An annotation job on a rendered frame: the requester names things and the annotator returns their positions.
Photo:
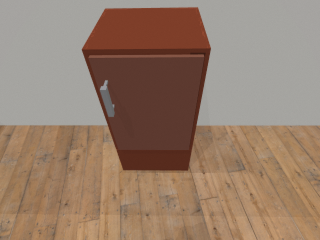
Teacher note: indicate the handle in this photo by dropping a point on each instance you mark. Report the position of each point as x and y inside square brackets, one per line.
[107, 99]

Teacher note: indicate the cupboard door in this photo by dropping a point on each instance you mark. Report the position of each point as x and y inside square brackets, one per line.
[154, 98]

